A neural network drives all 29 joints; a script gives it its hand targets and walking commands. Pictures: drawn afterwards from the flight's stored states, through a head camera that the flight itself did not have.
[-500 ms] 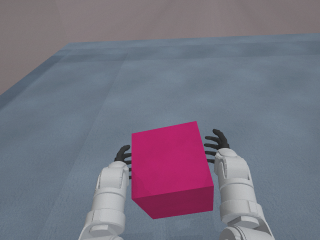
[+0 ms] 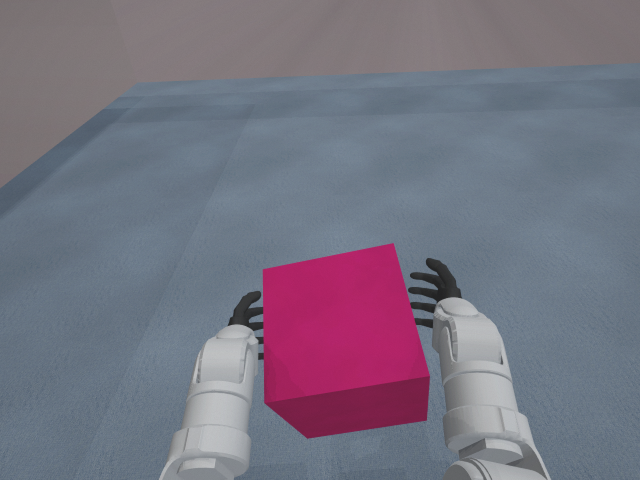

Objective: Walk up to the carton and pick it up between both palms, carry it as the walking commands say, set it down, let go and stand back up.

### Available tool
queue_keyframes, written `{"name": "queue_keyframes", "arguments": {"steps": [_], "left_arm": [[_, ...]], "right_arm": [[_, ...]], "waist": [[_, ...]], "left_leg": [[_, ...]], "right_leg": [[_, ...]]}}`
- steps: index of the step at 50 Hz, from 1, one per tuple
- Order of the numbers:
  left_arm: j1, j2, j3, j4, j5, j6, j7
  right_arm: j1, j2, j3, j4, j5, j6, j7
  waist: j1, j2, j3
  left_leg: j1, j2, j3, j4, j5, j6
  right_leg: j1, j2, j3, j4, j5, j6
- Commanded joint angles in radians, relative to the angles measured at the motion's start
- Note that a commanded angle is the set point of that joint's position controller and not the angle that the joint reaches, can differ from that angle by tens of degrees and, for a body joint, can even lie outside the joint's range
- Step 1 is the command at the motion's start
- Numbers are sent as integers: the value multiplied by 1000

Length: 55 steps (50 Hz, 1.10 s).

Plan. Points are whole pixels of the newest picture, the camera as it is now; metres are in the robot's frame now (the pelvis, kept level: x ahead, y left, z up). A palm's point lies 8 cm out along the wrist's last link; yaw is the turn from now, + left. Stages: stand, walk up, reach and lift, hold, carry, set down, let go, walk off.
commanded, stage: hold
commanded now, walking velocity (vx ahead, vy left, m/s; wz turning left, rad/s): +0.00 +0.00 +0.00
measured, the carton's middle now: (347, 347) +0.32 -0.01 -0.02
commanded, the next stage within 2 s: carry in 0.20 s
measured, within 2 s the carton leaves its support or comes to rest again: neither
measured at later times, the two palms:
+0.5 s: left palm (258, 314) +0.31 +0.11 +0.08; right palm (461, 290) +0.32 -0.16 +0.10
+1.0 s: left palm (304, 330) +0.27 +0.04 +0.10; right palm (531, 321) +0.27 -0.23 +0.10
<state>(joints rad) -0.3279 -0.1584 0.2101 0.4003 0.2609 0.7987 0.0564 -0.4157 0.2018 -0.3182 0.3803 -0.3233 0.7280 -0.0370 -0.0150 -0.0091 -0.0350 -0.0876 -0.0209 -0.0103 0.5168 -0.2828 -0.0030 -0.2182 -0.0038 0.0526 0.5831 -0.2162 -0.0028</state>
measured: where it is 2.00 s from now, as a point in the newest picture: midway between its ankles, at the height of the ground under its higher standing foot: outside the picture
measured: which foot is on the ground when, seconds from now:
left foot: down 0.00-0.82, up 0.84-1.00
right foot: down 0.00-1.00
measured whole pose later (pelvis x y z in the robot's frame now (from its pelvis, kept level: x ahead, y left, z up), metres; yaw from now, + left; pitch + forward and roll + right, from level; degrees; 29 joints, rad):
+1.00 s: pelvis -0.02 -0.07 +0.00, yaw -3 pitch +5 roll +2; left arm -0.25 -0.15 0.02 -0.36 0.08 1.29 0.26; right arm -0.31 0.17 -0.09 -0.36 -0.09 1.21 -0.26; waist -0.01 0.02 -0.05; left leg -0.47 0.07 0.00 0.89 -0.54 -0.07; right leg -0.49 0.05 0.02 0.61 -0.20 -0.07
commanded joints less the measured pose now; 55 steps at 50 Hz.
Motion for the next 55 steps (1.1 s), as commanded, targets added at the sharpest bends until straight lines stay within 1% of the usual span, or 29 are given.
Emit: {"name": "queue_keyframes", "arguments": {"steps": [1,9,10,11,12,14,15,17,19,21,23,24,26,28,30,31,32,33,35,37,39,40,41,42,43,45,51,53,55], "left_arm": [[-733,-972,-472,-220,-282,-99,-264],[-732,-967,-475,-213,-282,-102,-264],[-745,-929,-498,-243,-272,-81,-257],[-783,-926,-514,-300,-298,-80,-250],[-750,-932,-524,-302,-307,-66,-244],[-746,-970,-592,-378,-365,-44,-234],[-748,-979,-632,-438,-390,-31,-222],[-734,-976,-682,-530,-427,-2,-203],[-708,-971,-713,-623,-466,39,-181],[-669,-966,-742,-731,-503,92,-154],[-613,-948,-761,-796,-514,156,-127],[-586,-919,-745,-793,-507,188,-113],[-464,-924,-732,-811,-493,250,-84],[-395,-914,-705,-843,-485,294,-56],[-381,-913,-696,-898,-494,319,-36],[-381,-920,-698,-912,-498,333,-27],[-360,-926,-695,-913,-498,348,-22],[-372,-930,-700,-930,-502,362,-20],[-413,-944,-708,-961,-525,377,-18],[-410,-964,-714,-957,-541,393,-15],[-364,-966,-705,-947,-543,409,-10],[-362,-963,-699,-965,-543,411,-8],[-349,-954,-689,-954,-537,416,-8],[-333,-936,-674,-938,-527,416,-9],[-323,-952,-675,-938,-533,417,-7],[-320,-989,-678,-960,-532,418,-12],[-323,-965,-659,-924,-503,427,-13],[-320,-962,-657,-915,-500,433,-12],[-321,-947,-653,-912,-496,436,-8]], "right_arm": [[-348,1027,528,91,286,40,292],[-347,1024,534,93,288,39,292],[-362,972,561,63,270,48,283],[-364,988,589,26,295,46,280],[-375,989,619,-10,317,52,275],[-380,1008,686,-102,362,69,255],[-365,1021,715,-142,387,83,244],[-339,1030,764,-225,423,111,221],[-311,1037,803,-308,460,152,190],[-270,1049,839,-402,501,207,154],[-234,1038,865,-488,536,274,123],[-231,1024,869,-521,548,305,111],[-131,987,863,-563,550,361,88],[-134,981,877,-622,574,406,70],[-140,979,866,-673,589,437,61],[-131,970,854,-689,590,449,57],[-128,949,842,-715,589,456,53],[-123,951,831,-720,582,466,46],[-136,967,821,-763,579,481,36],[-128,975,802,-775,575,489,26],[-107,965,788,-778,572,499,19],[-83,971,790,-778,574,502,16],[-65,972,791,-768,575,508,13],[-92,972,806,-794,584,516,14],[-140,979,827,-814,604,520,16],[-167,1013,857,-829,627,521,25],[-155,991,828,-756,601,537,32],[-156,981,823,-758,598,540,32],[-152,980,818,-745,598,545,33]], "waist": [[6,42,-118],[6,53,-112],[15,-15,-82],[6,-19,-91],[2,-1,-107],[-2,91,-210],[3,153,-266],[12,156,-319],[17,144,-370],[8,104,-426],[-7,-17,-468],[-7,-70,-483],[-12,-149,-456],[-4,-173,-431],[-3,-100,-425],[-8,17,-410],[-6,204,-398],[-3,279,-383],[1,183,-338],[3,222,-366],[15,237,-406],[7,172,-444],[-1,58,-473],[8,-194,-479],[20,-276,-469],[21,-149,-438],[26,-199,-380],[15,-196,-368],[0,-190,-378]], "left_leg": [[-192,-41,-83,-197,-47,19],[-206,-41,-84,-195,-53,22],[-260,109,-88,-51,-202,36],[-211,106,-110,-9,-255,41],[-164,127,-131,-35,-273,55],[-113,225,-204,-125,-234,102],[-119,297,-252,-140,-156,135],[-73,351,-221,-42,171,178],[-28,335,-160,61,398,167],[-20,287,-101,159,459,130],[-109,217,-46,249,309,76],[-168,179,-20,296,180,52],[-222,98,44,255,-101,25],[-193,69,92,157,-134,18],[-78,136,12,36,-47,35],[-11,229,-89,-39,61,60],[53,399,-259,-86,309,114],[31,512,-320,-86,506,190],[16,456,-214,-14,680,175],[10,383,-100,52,766,112],[-5,315,-14,136,710,51],[-38,272,25,195,587,11],[-176,219,51,279,313,-27],[-398,118,97,406,-215,-64],[-476,74,89,485,-438,-56],[-488,69,76,517,-381,-42],[-280,42,124,299,-228,-34],[-178,21,164,110,-151,-27],[35,53,159,-113,-65,-17]], "right_leg": [[264,82,18,-151,44,10],[268,80,23,-149,35,12],[-78,-141,127,-198,-110,-32],[-192,-140,174,-205,-230,-40],[-276,-118,136,-193,-278,-18],[-281,-41,15,-2,-154,21],[-245,-31,-18,126,-93,17],[-270,-60,-19,153,-108,8],[-270,-54,-29,72,-69,7],[-222,-63,-5,6,144,-3],[-125,-123,79,33,512,-38],[-94,-168,147,21,593,-66],[-93,-207,209,-40,618,-107],[-109,-183,174,-87,522,-100],[-199,-123,108,-28,389,-60],[-281,-72,42,63,267,-32],[-404,2,-41,181,20,5],[-446,10,-97,271,-250,23],[-429,-40,-73,267,-226,24],[-335,-1,-131,142,-139,22],[-203,36,-160,-65,-14,12],[-99,8,-115,-133,168,-6],[51,-81,10,-117,516,-34],[187,-241,211,-71,922,-115],[218,-268,265,-74,971,-180],[165,-243,251,-118,715,-209],[-70,-169,156,-235,214,-170],[-108,-133,129,-249,113,-129],[-205,-69,57,-230,28,-29]]}}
